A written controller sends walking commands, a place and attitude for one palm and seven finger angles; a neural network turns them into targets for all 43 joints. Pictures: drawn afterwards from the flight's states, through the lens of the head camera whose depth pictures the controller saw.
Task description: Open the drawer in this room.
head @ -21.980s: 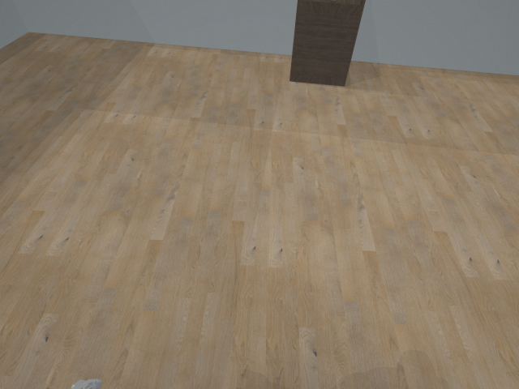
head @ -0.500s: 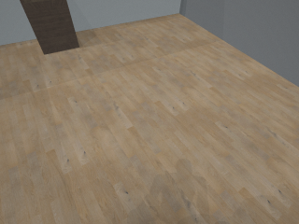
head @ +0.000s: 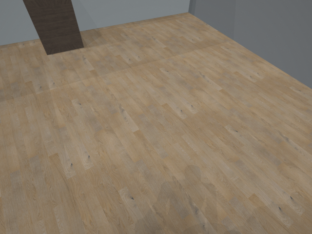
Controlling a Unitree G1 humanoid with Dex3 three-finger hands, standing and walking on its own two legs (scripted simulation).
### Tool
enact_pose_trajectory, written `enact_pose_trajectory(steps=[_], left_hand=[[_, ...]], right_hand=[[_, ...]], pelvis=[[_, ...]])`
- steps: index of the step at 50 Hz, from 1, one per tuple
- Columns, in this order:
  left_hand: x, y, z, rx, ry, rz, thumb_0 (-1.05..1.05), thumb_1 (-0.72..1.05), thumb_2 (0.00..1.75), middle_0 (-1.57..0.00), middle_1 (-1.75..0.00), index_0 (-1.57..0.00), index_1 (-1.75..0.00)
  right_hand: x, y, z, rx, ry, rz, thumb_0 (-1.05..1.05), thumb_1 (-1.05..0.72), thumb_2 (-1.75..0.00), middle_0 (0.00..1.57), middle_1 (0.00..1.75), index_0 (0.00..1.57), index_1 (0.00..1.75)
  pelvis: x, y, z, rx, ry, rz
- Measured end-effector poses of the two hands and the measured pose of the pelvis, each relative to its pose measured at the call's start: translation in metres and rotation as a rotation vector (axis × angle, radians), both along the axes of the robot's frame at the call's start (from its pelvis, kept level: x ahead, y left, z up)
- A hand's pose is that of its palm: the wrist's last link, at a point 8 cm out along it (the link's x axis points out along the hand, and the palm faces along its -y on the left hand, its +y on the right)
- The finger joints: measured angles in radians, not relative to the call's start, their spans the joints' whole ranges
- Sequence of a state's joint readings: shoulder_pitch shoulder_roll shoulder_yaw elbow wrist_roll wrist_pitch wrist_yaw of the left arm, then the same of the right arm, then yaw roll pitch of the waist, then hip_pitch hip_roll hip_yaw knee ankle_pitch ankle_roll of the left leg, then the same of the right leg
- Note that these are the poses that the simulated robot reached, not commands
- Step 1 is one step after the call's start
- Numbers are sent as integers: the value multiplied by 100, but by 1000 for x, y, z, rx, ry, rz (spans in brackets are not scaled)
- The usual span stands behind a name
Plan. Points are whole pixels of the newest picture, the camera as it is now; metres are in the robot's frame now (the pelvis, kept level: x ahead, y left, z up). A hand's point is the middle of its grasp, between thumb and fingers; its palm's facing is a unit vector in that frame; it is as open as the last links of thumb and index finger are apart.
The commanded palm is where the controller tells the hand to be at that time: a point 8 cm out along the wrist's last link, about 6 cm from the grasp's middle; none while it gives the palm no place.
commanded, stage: turn or walk to find it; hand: left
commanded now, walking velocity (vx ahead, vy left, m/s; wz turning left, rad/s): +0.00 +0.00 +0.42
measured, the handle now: out of the picture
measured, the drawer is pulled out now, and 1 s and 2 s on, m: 0.00 0.00 0.00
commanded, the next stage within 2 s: stand and wait in 1.64 s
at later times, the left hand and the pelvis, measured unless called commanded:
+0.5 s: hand out of the picture +0.04 +0.23 -0.17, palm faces +0.25 -0.95 -0.19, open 7.4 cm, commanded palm none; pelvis +0.00 +0.01 +0.00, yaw +14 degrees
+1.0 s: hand out of the picture +0.03 +0.13 -0.16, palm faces +0.50 -0.83 -0.23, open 7.4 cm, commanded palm none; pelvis +0.12 -0.02 +0.00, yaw +28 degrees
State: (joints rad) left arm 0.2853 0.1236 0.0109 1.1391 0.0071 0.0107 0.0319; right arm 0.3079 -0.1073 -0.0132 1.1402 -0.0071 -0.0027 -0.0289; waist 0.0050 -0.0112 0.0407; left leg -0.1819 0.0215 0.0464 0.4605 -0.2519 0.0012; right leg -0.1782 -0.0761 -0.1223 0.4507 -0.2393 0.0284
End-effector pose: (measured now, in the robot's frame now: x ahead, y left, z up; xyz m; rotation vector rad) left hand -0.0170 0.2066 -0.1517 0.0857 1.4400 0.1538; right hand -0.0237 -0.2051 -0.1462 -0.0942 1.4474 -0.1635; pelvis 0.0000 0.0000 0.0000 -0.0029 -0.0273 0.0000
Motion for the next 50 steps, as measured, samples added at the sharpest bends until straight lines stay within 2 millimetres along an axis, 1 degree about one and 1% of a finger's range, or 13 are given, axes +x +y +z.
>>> enact_pose_trajectory(steps=[4,9,13,17,22,28,33,36,38,40,44,47,50], left_hand=[[0,6,-1,23,-15,30,0,91,90,-20,-30,-20,-30],[0,16,-3,50,-41,70,0,91,90,-20,-30,-20,-30],[1,29,-12,56,-75,108,0,91,90,-20,-30,-20,-30],[5,47,-23,49,-103,148,0,91,90,-20,-30,-20,-30],[21,62,-6,67,-144,162,1,91,90,-20,-30,-20,-30],[50,65,19,87,-237,170,1,91,90,-20,-30,-19,-30],[79,56,31,115,-287,179,1,91,90,-20,-30,-19,-30],[95,44,33,139,-316,194,1,91,90,-20,-30,-19,-30],[98,35,30,167,-333,222,0,91,90,-20,-30,-20,-30],[90,24,31,174,-316,272,0,91,90,-20,-30,-20,-30],[59,-3,32,155,-196,366,0,91,90,-20,-30,-20,-30],[35,-23,30,122,-91,425,0,91,90,-20,-30,-20,-30],[15,-40,26,82,-4,484,0,91,90,-20,-30,-20,-30]], right_hand=[[6,-4,-4,4,8,27,1,-91,-90,20,30,20,30],[23,-17,-8,-19,-6,76,1,-92,-90,20,30,20,30],[47,-26,-6,-68,-35,128,1,-92,-90,20,30,20,30],[78,-25,-2,-114,-104,194,1,-91,-90,20,30,20,30],[105,-19,15,-124,-162,258,1,-91,-90,20,30,20,30],[128,-16,24,-85,-188,299,1,-91,-90,20,30,20,30],[142,-27,15,-46,-155,311,1,-91,-90,20,30,20,30],[155,-40,1,-25,-115,325,1,-91,-90,20,30,20,30],[168,-49,-13,-18,-88,349,1,-91,-90,20,30,20,30],[187,-53,-15,-18,-66,384,1,-91,-90,20,30,20,30],[239,-48,-8,-11,-94,443,1,-91,-90,20,30,20,30],[278,-35,-2,-7,-131,491,1,-91,-90,20,30,20,30],[314,-14,3,-5,-157,548,1,-91,-90,20,30,19,30]], pelvis=[[-4,-2,-4,-1,15,27],[-8,-3,-10,-13,35,70],[-9,4,-16,-25,35,127],[-9,15,-24,-19,36,172],[-7,16,-10,-28,50,216],[12,9,4,-30,63,268],[36,-6,4,-14,62,308],[56,-19,-3,-2,55,336],[68,-26,-12,3,48,364],[78,-29,-11,2,34,395],[98,-28,-1,20,28,436],[111,-25,3,29,31,467],[123,-19,3,29,34,497]])
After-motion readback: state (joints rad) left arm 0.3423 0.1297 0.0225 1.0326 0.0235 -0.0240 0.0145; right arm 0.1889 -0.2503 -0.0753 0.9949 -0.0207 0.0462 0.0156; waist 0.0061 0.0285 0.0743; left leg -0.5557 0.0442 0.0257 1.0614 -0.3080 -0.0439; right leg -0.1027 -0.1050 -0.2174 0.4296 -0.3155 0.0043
